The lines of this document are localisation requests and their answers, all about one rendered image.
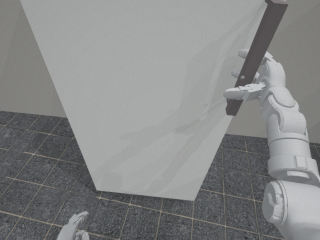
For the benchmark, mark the robot right hand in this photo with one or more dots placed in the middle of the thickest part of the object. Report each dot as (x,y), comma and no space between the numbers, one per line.
(272,75)

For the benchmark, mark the robot right forearm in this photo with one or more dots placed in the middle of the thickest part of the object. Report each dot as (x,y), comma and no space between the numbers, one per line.
(287,137)

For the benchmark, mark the right robot upper arm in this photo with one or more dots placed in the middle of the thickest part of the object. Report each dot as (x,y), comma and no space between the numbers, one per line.
(294,208)

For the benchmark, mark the handle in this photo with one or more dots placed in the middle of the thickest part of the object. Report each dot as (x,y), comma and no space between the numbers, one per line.
(269,23)

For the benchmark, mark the fridge door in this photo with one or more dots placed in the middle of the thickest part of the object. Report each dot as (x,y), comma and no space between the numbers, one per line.
(142,84)

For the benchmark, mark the robot left hand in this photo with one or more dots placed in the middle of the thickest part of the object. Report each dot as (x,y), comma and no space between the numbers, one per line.
(69,231)

